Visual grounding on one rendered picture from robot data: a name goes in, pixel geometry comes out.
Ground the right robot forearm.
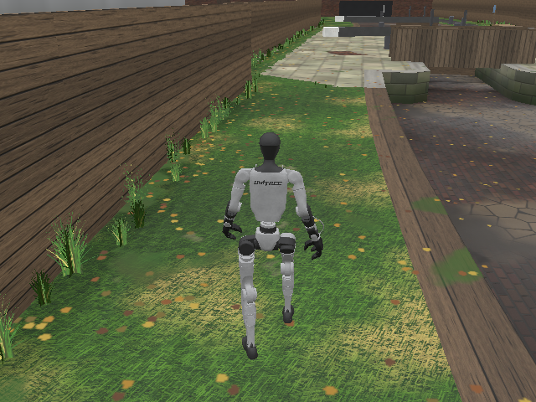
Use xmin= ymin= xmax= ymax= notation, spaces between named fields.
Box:
xmin=301 ymin=204 xmax=321 ymax=241

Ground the robot right hand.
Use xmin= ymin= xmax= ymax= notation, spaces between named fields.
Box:
xmin=304 ymin=237 xmax=323 ymax=260

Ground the robot left hand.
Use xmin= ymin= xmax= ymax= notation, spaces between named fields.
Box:
xmin=222 ymin=224 xmax=242 ymax=240

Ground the robot left upper arm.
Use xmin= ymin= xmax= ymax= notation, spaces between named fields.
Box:
xmin=228 ymin=168 xmax=252 ymax=213

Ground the left robot forearm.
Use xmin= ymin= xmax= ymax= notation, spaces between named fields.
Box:
xmin=224 ymin=201 xmax=237 ymax=227

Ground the robot left shin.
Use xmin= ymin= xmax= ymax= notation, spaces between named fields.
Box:
xmin=241 ymin=289 xmax=256 ymax=348

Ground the robot right upper arm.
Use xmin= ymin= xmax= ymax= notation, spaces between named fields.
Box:
xmin=286 ymin=169 xmax=309 ymax=217

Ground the right robot foot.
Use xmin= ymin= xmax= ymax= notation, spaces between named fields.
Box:
xmin=282 ymin=305 xmax=294 ymax=323

